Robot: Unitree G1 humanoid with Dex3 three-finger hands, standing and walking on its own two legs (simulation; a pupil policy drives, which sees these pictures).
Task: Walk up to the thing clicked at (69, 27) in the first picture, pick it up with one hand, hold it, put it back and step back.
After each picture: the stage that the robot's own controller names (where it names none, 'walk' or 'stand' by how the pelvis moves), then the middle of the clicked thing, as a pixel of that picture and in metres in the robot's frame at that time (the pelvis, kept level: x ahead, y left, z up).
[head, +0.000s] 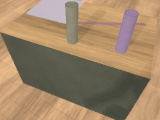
stand; (72, 24) +0.81 +0.07 -0.04
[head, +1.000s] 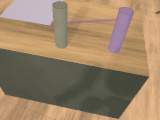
walk; (60, 27) +0.72 +0.11 -0.02
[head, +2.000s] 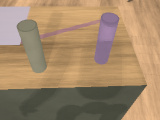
stand; (34, 49) +0.52 +0.21 +0.00
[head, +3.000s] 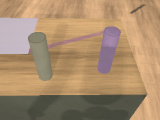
stand; (42, 58) +0.52 +0.20 -0.04
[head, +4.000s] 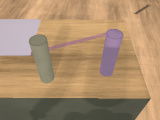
stand; (43, 61) +0.51 +0.19 -0.04
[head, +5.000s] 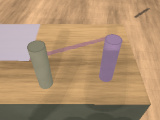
stand; (41, 67) +0.49 +0.19 -0.04
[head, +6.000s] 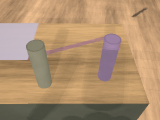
stand; (40, 66) +0.49 +0.20 -0.04
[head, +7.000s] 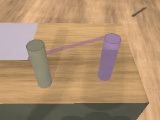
stand; (40, 66) +0.49 +0.20 -0.04
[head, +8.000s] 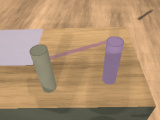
rise first; (44, 70) +0.48 +0.21 -0.04
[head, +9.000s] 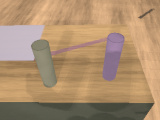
go down; (45, 65) +0.50 +0.20 -0.03
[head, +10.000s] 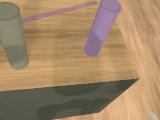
go down; (13, 41) +0.48 +0.20 +0.03
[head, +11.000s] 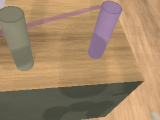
approach; (19, 43) +0.49 +0.19 +0.04
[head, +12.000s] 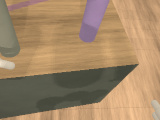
close in; (0, 26) +0.51 +0.21 +0.07
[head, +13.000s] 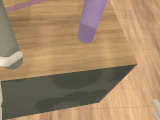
lift; (2, 38) +0.47 +0.19 +0.07
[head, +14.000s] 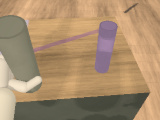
lift; (22, 62) +0.34 +0.17 +0.18
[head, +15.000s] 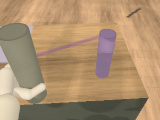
hold; (27, 69) +0.32 +0.17 +0.16
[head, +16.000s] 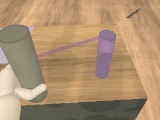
hold; (27, 69) +0.33 +0.16 +0.16
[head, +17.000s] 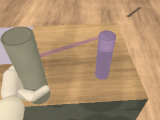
hold; (31, 71) +0.32 +0.15 +0.15
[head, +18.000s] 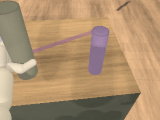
crouch; (18, 46) +0.42 +0.18 +0.16
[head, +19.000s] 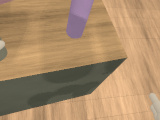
lower; out of the picture +0.51 +0.21 +0.05
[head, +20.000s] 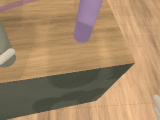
lower; out of the picture +0.48 +0.20 +0.07
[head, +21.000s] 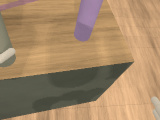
lower; out of the picture +0.48 +0.20 +0.07
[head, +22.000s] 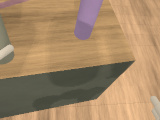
lower; out of the picture +0.49 +0.20 +0.07
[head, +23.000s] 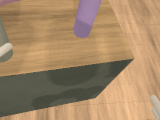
rest; out of the picture +0.50 +0.21 +0.08
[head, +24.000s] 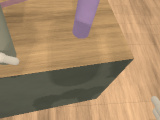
withdraw; out of the picture +0.49 +0.19 +0.07
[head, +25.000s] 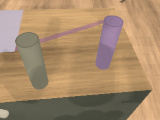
sink last; (34, 64) +0.44 +0.18 +0.02
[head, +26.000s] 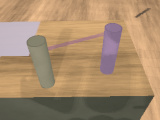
stand; (42, 64) +0.48 +0.19 +0.02
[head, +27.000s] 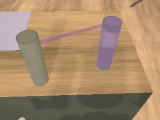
stand; (35, 61) +0.46 +0.20 +0.03
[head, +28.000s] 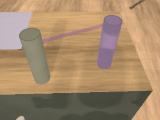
stand; (37, 59) +0.47 +0.19 +0.03
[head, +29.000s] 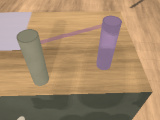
stand; (35, 61) +0.46 +0.20 +0.03
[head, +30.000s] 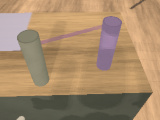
stand; (35, 61) +0.46 +0.20 +0.03
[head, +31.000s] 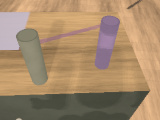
stand; (34, 60) +0.47 +0.20 +0.03
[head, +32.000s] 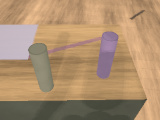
stand; (42, 69) +0.48 +0.19 -0.03
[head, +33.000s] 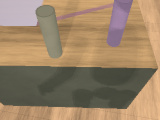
walk; (51, 35) +0.57 +0.16 -0.01
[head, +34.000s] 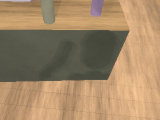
walk; (47, 2) +0.83 +0.20 -0.02
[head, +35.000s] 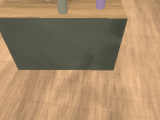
stand; out of the picture +1.10 +0.19 -0.02
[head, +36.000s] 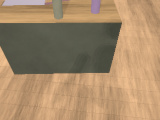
stand; (57, 1) +1.10 +0.20 -0.04
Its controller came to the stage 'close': yes
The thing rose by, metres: 0.20
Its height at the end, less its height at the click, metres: +0.00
